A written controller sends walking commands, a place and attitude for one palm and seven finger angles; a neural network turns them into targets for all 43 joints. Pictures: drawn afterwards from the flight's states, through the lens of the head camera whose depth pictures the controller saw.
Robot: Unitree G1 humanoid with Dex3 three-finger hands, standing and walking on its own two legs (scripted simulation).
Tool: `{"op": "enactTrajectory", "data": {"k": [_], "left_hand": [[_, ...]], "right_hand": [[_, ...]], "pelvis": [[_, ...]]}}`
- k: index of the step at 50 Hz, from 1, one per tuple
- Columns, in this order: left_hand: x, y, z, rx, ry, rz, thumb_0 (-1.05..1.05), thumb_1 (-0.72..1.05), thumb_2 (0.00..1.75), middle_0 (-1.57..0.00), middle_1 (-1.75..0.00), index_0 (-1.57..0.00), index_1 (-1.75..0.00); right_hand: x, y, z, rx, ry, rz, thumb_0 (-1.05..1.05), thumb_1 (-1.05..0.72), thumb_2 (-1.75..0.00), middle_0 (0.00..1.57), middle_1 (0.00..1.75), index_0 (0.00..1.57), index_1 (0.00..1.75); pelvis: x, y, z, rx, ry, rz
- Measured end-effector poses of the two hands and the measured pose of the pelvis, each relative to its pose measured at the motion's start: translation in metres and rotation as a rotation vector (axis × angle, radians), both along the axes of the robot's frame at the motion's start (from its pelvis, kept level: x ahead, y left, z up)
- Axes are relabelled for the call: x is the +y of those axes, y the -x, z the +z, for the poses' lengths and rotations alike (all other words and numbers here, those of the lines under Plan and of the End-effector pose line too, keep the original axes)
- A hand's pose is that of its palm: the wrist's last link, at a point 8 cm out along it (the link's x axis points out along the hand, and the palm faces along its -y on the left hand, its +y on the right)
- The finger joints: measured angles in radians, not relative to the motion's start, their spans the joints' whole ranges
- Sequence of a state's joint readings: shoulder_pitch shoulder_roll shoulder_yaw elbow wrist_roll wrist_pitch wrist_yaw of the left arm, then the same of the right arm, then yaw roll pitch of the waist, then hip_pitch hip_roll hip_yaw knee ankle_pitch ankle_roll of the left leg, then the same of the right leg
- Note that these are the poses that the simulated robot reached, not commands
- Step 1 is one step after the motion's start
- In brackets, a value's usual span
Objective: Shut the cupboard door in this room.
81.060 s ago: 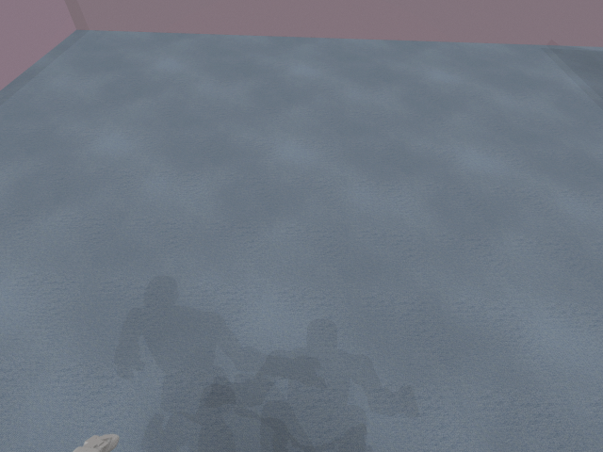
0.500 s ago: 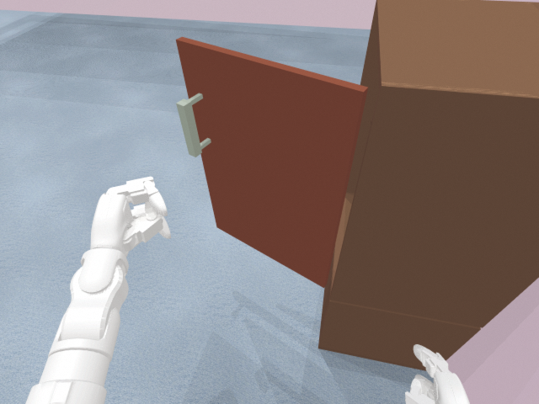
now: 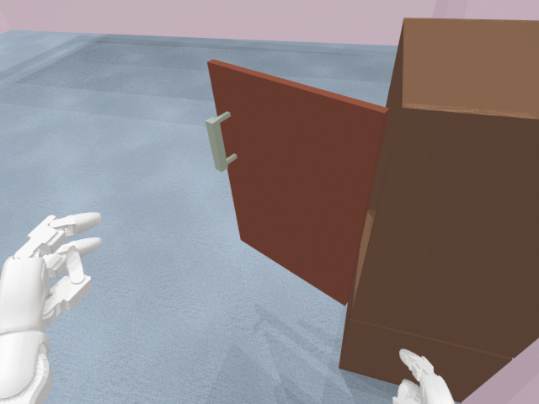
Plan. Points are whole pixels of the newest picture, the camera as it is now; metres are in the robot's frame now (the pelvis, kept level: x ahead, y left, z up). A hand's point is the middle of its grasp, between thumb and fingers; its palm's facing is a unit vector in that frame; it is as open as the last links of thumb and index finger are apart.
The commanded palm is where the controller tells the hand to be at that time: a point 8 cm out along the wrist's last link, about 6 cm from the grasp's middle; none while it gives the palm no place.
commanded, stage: draw the hand back to the body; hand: left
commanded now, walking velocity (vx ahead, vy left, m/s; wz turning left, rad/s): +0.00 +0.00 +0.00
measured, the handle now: (223, 141) +0.66 +0.19 +0.05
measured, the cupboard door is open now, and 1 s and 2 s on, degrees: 68 68 68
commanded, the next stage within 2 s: step back with the hand held close in 0.46 s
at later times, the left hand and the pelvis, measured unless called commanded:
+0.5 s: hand (62, 301) +0.18 +0.25 +0.16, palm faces +0.45 -0.80 -0.40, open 7.4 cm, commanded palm +0.13 +0.29 +0.17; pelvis -0.01 -0.01 +0.00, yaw +0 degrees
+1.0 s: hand (44, 299) +0.18 +0.28 +0.16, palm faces +0.38 -0.78 -0.50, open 7.4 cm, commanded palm +0.12 +0.31 +0.17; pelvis -0.03 +0.02 -0.01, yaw -2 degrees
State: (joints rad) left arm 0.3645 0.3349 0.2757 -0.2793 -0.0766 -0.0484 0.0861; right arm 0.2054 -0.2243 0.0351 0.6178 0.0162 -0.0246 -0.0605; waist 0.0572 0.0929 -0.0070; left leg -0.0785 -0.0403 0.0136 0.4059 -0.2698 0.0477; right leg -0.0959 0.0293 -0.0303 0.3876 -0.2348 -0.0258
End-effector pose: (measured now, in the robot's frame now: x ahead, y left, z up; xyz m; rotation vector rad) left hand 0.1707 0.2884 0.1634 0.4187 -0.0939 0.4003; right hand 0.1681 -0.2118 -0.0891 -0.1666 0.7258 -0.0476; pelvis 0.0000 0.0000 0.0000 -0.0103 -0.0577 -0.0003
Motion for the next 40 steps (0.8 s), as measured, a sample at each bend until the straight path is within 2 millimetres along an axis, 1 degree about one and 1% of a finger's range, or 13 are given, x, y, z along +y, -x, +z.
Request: {"op": "enactTrajectory", "data": {"k": [7,11,18,23,27,31,34,40], "left_hand": [[0.012,0.034,0.015,-0.006,-0.085,0.065,0.02,0.90,0.90,-0.37,-0.47,-0.36,-0.47],[0.013,0.044,0.015,-0.021,-0.082,0.097,0.02,0.90,0.90,-0.29,-0.39,-0.29,-0.39],[0.006,0.039,0.006,-0.033,-0.038,0.081,0.02,0.90,0.90,-0.23,-0.32,-0.23,-0.32],[0.001,0.037,0.011,-0.048,-0.051,0.048,0.02,0.89,0.90,-0.22,-0.31,-0.21,-0.31],[0.000,0.037,0.016,-0.056,-0.066,0.041,0.02,0.89,0.90,-0.22,-0.30,-0.21,-0.30],[0.002,0.038,0.017,-0.049,-0.076,0.047,0.02,0.89,0.90,-0.22,-0.30,-0.21,-0.30],[0.007,0.037,0.019,-0.062,-0.108,0.050,0.02,0.89,0.90,-0.22,-0.30,-0.21,-0.30],[0.013,0.030,0.010,-0.040,-0.122,0.019,0.02,0.89,0.90,-0.21,-0.30,-0.21,-0.30]], "right_hand": [[-0.011,0.004,-0.001,-0.010,0.016,-0.020,0.01,-0.91,-0.90,0.21,0.30,0.20,0.30],[-0.016,0.003,0.000,-0.024,0.034,-0.012,0.01,-0.91,-0.90,0.21,0.30,0.20,0.30],[-0.018,-0.001,0.007,-0.063,0.042,-0.012,0.01,-0.91,-0.90,0.20,0.30,0.20,0.30],[-0.017,-0.001,0.012,-0.090,0.032,-0.015,0.01,-0.91,-0.90,0.20,0.30,0.20,0.30],[-0.016,0.001,0.011,-0.089,0.022,-0.017,0.01,-0.91,-0.90,0.21,0.30,0.20,0.30],[-0.016,0.005,0.008,-0.069,0.016,-0.020,0.01,-0.91,-0.90,0.21,0.30,0.20,0.30],[-0.020,0.009,0.005,-0.044,0.022,-0.034,0.01,-0.91,-0.90,0.21,0.30,0.20,0.30],[-0.031,0.024,-0.001,0.018,0.062,-0.100,0.01,-0.91,-0.90,0.21,0.30,0.20,0.30]], "pelvis": [[-0.002,0.000,-0.001,0.000,0.000,0.000],[-0.003,0.004,-0.001,-0.003,-0.001,0.007],[-0.006,0.008,-0.001,-0.007,-0.004,0.006],[-0.008,0.009,-0.001,-0.012,-0.004,0.000],[-0.009,0.009,-0.001,-0.014,-0.003,-0.003],[-0.009,0.010,-0.001,-0.007,-0.002,-0.004],[-0.007,0.011,-0.002,0.024,0.009,-0.001],[0.003,0.014,-0.005,0.064,0.011,-0.008]]}}
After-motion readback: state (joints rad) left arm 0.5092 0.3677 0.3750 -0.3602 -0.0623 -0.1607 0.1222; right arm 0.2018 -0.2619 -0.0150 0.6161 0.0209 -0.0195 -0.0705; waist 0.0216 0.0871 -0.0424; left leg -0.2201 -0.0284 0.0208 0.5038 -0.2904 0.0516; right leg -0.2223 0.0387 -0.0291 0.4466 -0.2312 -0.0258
